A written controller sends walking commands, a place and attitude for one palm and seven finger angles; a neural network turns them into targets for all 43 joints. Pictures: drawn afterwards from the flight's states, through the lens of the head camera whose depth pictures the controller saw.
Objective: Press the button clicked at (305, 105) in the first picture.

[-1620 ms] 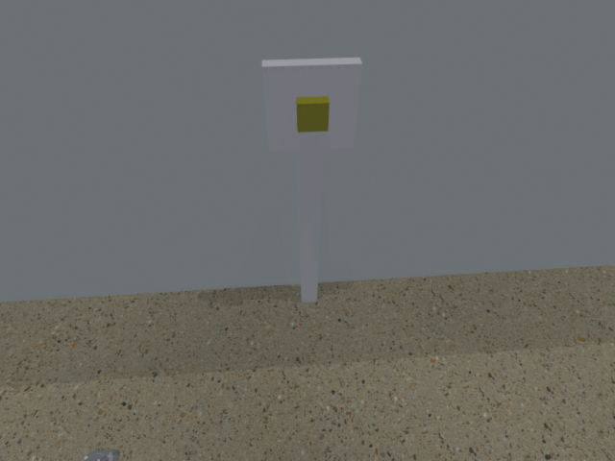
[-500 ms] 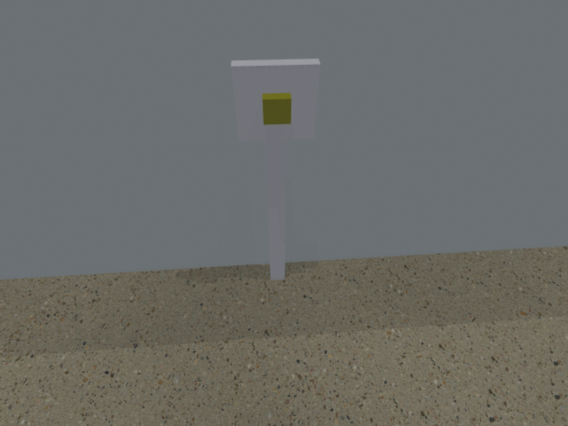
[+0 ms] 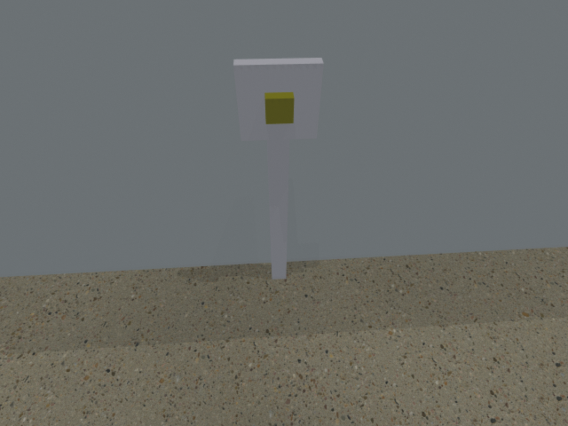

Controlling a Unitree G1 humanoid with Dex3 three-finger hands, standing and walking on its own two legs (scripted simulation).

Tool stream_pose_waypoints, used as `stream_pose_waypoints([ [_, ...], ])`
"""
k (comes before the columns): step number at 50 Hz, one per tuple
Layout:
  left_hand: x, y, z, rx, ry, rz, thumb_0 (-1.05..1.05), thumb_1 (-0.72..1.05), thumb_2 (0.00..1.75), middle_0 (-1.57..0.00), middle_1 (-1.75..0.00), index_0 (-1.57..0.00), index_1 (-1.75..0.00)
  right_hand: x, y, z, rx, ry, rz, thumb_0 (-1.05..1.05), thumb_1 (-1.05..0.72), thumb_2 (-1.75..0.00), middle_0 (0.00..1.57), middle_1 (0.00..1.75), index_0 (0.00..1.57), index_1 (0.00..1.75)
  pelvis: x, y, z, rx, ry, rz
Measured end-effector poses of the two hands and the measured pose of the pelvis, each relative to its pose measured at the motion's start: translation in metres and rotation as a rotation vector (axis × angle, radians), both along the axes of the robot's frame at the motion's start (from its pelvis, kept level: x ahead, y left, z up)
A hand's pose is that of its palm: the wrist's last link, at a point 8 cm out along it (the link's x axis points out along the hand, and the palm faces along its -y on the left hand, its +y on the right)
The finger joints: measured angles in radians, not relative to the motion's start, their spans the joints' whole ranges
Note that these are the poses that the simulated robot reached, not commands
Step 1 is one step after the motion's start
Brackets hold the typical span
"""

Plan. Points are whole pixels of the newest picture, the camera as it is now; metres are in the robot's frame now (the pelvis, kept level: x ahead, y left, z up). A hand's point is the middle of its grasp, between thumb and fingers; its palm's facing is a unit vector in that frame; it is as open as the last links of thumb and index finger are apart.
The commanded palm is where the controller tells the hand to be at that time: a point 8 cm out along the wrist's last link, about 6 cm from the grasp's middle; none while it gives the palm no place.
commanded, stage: turn to face it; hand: left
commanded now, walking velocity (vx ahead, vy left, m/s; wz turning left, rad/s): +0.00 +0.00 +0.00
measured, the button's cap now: (279, 107) +0.78 +0.06 +0.05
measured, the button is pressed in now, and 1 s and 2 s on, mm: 0 0 0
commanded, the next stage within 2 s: take the last steps up to it in 0.12 s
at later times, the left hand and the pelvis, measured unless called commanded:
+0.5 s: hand out of the picture +0.01 +0.19 -0.19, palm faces +0.01 -0.98 -0.21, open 7.4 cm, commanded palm none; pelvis +0.03 -0.01 -0.02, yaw +0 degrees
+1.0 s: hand out of the picture +0.05 +0.10 -0.20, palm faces +0.08 -0.99 -0.08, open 7.4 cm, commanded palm none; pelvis +0.19 -0.03 -0.03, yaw -2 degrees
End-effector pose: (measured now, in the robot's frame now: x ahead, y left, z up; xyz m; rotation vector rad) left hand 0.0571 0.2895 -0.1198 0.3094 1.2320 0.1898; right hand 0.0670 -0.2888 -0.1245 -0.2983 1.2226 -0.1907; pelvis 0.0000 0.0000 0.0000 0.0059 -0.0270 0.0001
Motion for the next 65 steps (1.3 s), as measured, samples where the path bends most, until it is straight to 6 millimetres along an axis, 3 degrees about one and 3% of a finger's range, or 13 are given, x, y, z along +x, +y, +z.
stream_pose_waypoints([
  [11, 0.003, 0.000, 0.000, 0.000, -0.023, 0.013, 0.00, 0.90, 0.90, -0.20, -0.30, -0.20, -0.30, 0.004, 0.000, 0.000, -0.003, 0.000, 0.013, 0.01, -0.91, -0.90, 0.20, 0.30, 0.20, 0.30, -0.001, 0.000, -0.001, 0.000, 0.001, 0.020],
  [16, -0.005, -0.007, -0.006, -0.014, -0.015, 0.033, 0.00, 0.90, 0.90, -0.20, -0.30, -0.20, -0.30, 0.001, 0.010, -0.006, 0.015, 0.016, 0.021, 0.01, -0.91, -0.90, 0.20, 0.30, 0.20, 0.30, 0.001, 0.000, -0.003, 0.000, -0.002, 0.027],
  [26, -0.051, -0.056, -0.039, -0.131, 0.190, 0.084, 0.00, 0.91, 0.90, -0.20, -0.30, -0.20, -0.30, -0.033, 0.043, -0.033, 0.119, 0.130, -0.070, 0.00, -0.91, -0.90, 0.20, 0.30, 0.20, 0.30, 0.037, -0.011, -0.017, 0.014, 0.016, -0.001],
  [32, -0.051, -0.095, -0.040, -0.158, 0.220, 0.160, 0.00, 0.91, 0.90, -0.20, -0.30, -0.20, -0.30, -0.052, 0.036, -0.042, 0.144, 0.288, -0.112, 0.00, -0.91, -0.90, 0.20, 0.30, 0.20, 0.30, 0.068, -0.033, -0.021, -0.011, 0.025, 0.030],
  [34, -0.055, -0.108, -0.037, -0.162, 0.229, 0.190, 0.00, 0.91, 0.90, -0.20, -0.30, -0.20, -0.30, -0.040, 0.031, -0.038, 0.142, 0.313, -0.104, 0.01, -0.91, -0.90, 0.20, 0.30, 0.20, 0.30, 0.078, -0.036, -0.018, -0.008, 0.026, 0.033],
  [37, -0.066, -0.127, -0.031, -0.181, 0.297, 0.215, 0.00, 0.91, 0.90, -0.20, -0.30, -0.20, -0.30, 0.000, 0.026, -0.036, 0.141, 0.269, -0.092, 0.01, -0.91, -0.90, 0.20, 0.30, 0.20, 0.30, 0.095, -0.038, -0.015, -0.007, 0.031, 0.029],
  [41, -0.073, -0.147, -0.025, -0.220, 0.412, 0.227, 0.00, 0.91, 0.90, -0.20, -0.30, -0.20, -0.30, 0.075, 0.025, -0.033, 0.139, 0.135, -0.077, 0.01, -0.92, -0.90, 0.20, 0.29, 0.20, 0.30, 0.120, -0.038, -0.014, -0.013, 0.039, 0.018],
  [44, -0.066, -0.154, -0.027, -0.248, 0.471, 0.236, 0.00, 0.90, 0.90, -0.20, -0.30, -0.20, -0.30, 0.137, 0.028, -0.030, 0.132, 0.027, -0.050, 0.01, -0.93, -0.90, 0.20, 0.29, 0.20, 0.30, 0.143, -0.034, -0.018, -0.019, 0.039, 0.010],
  [47, -0.045, -0.150, -0.039, -0.268, 0.498, 0.237, 0.00, 0.90, 0.90, -0.20, -0.30, -0.20, -0.30, 0.191, 0.035, -0.032, 0.116, -0.080, -0.027, 0.01, -0.93, -0.90, 0.20, 0.29, 0.20, 0.30, 0.169, -0.029, -0.029, -0.024, 0.027, -0.001],
  [50, -0.005, -0.138, -0.053, -0.270, 0.472, 0.204, 0.00, 0.90, 0.90, -0.20, -0.30, -0.20, -0.30, 0.216, 0.039, -0.031, 0.103, -0.141, -0.041, 0.00, -0.92, -0.90, 0.20, 0.29, 0.20, 0.30, 0.190, -0.027, -0.034, -0.015, 0.013, -0.031],
  [53, 0.060, -0.122, -0.055, -0.247, 0.348, 0.164, 0.00, 0.91, 0.90, -0.20, -0.30, -0.20, -0.30, 0.215, 0.040, -0.024, 0.104, -0.101, -0.055, 0.00, -0.92, -0.90, 0.20, 0.29, 0.20, 0.30, 0.209, -0.029, -0.024, -0.012, 0.006, -0.030],
  [59, 0.194, -0.107, -0.039, -0.206, 0.062, 0.107, 0.00, 0.91, 0.90, -0.19, -0.30, -0.19, -0.30, 0.206, 0.012, -0.011, 0.064, 0.007, -0.094, -0.01, -0.96, -0.90, 0.20, 0.30, 0.20, 0.30, 0.246, -0.039, -0.007, -0.021, 0.019, -0.014],
  [65, 0.282, -0.116, -0.025, -0.149, -0.014, 0.032, 0.00, 0.92, 0.90, -0.19, -0.29, -0.19, -0.30, 0.198, -0.011, -0.017, 0.095, 0.117, -0.158, 0.00, -0.93, -0.90, 0.20, 0.30, 0.20, 0.30, 0.283, -0.065, -0.006, -0.014, 0.021, -0.011],
])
